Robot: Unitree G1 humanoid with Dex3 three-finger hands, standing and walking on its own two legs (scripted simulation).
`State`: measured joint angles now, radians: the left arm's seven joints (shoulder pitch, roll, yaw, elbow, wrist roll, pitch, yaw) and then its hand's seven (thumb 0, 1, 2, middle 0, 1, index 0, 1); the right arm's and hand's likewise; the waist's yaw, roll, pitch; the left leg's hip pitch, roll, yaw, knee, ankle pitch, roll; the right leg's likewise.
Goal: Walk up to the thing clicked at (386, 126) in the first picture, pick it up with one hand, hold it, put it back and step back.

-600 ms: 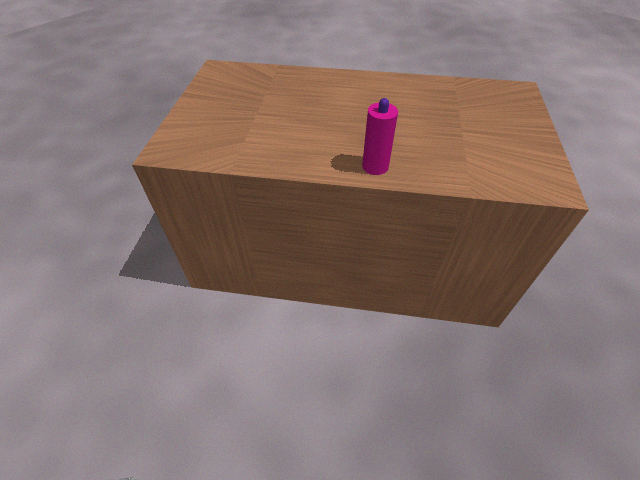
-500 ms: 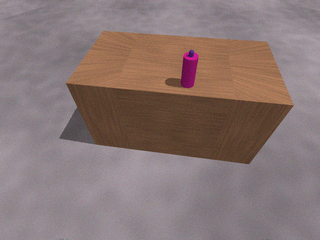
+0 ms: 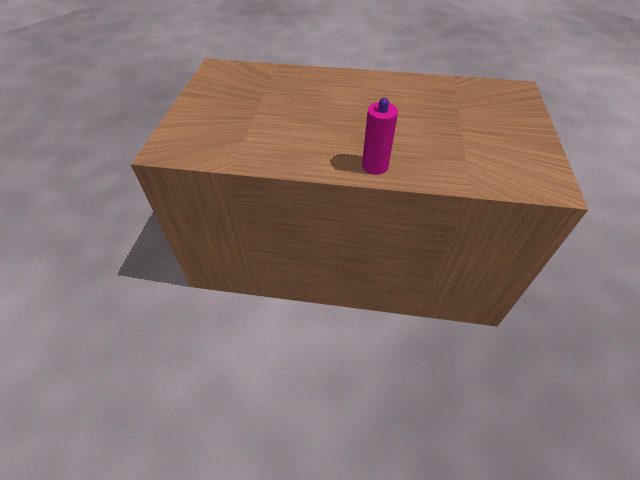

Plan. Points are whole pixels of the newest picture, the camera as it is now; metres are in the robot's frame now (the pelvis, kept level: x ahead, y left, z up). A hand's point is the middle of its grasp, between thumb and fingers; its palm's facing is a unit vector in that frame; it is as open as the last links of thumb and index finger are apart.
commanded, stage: stand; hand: left
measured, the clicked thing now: (379, 134) +0.83 -0.13 -0.09
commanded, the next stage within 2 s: walk up in 0.52 s
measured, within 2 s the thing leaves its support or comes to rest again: neither
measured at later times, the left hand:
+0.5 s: hand out of the picture +0.09 +0.25 -0.16, palm faces -0.03 -0.94 -0.34, open 7.4 cm
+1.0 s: hand (226, 459) +0.17 +0.15 -0.17, palm faces -0.14 -0.93 -0.34, open 7.4 cm
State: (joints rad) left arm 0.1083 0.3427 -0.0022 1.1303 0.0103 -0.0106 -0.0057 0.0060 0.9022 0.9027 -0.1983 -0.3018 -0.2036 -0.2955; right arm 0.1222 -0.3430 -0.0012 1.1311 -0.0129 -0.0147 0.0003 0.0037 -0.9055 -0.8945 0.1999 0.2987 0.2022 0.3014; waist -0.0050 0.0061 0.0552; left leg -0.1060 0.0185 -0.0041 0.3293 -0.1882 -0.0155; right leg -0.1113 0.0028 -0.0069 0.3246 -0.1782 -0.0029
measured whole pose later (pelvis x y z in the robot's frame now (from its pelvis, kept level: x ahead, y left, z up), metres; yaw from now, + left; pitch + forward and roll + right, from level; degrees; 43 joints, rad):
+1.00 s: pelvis +0.09 -0.11 -0.03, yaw -9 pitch -4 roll -1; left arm 0.28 0.38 0.08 0.90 0.03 0.01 -0.09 0.00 0.90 0.90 -0.20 -0.30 -0.20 -0.30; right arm 0.24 -0.46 -0.09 0.97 -0.02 -0.04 0.00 0.01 -0.91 -0.89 0.20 0.30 0.20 0.30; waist 0.03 0.03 0.12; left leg -0.34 0.07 0.04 1.11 -0.53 0.04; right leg -0.32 0.00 0.00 0.66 -0.27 -0.02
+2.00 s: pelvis +0.33 -0.29 -0.03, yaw -13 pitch -3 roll -1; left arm 0.21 0.36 0.02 0.84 0.00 -0.03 0.00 0.01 0.90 0.90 -0.20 -0.30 -0.21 -0.30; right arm 0.25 -0.39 -0.04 0.86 -0.01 0.00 -0.01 0.00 -0.91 -0.89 0.20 0.30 0.20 0.30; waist 0.02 0.03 0.15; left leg -0.43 0.01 -0.03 0.81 -0.32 0.03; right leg -0.26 0.02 -0.09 0.64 -0.32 -0.05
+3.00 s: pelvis +0.29 -0.26 -0.02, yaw -10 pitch -4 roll +0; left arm 0.24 0.37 0.05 1.00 0.04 -0.01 -0.01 0.01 0.90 0.90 -0.20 -0.30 -0.20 -0.30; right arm 0.22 -0.39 -0.05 0.99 -0.02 0.02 0.01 0.01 -0.90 -0.89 0.20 0.30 0.20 0.30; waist 0.00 0.02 0.05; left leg -0.33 0.02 -0.06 0.76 -0.43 0.00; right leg -0.25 0.00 -0.02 0.60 -0.29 -0.02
